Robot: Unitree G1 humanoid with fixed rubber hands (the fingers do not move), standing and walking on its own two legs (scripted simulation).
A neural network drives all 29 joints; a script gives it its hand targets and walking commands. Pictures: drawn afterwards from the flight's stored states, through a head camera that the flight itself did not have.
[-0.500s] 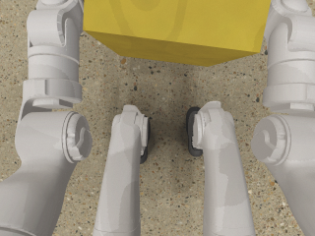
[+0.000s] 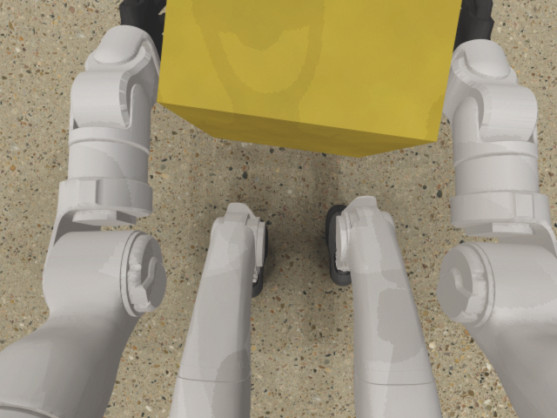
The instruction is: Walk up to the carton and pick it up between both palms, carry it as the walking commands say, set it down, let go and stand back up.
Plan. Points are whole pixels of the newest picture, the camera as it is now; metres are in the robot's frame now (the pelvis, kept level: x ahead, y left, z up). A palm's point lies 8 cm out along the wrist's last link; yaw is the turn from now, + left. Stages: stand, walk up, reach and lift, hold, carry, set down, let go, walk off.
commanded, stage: reach and lift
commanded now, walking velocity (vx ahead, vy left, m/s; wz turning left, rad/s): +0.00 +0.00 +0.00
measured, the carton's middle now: (300, 66) +0.51 -0.01 -0.15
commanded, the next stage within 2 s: none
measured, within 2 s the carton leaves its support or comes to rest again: neither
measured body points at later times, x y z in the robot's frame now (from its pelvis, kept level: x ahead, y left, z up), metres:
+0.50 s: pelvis +0.01 +0.00 +0.06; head +0.29 -0.01 +0.41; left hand +0.53 +0.16 +0.01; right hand +0.51 -0.19 -0.01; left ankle +0.14 +0.12 -0.54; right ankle +0.17 -0.11 -0.54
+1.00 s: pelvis +0.04 +0.00 +0.12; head +0.18 -0.02 +0.55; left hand +0.49 +0.16 +0.12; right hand +0.48 -0.18 +0.11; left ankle +0.14 +0.12 -0.54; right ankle +0.17 -0.11 -0.54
